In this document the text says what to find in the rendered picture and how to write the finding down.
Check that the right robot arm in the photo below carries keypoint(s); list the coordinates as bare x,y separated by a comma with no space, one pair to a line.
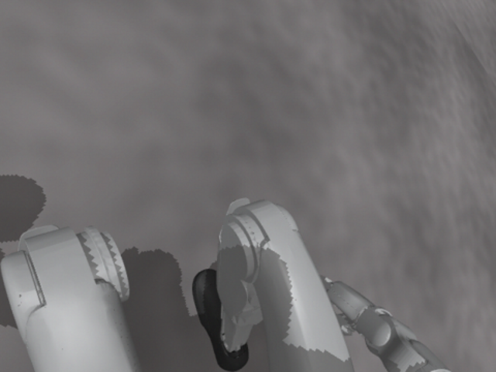
395,343

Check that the right robot foot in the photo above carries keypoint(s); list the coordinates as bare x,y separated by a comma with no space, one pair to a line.
208,307

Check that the right robot hand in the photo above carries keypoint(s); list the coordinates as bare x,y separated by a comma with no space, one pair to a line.
349,301

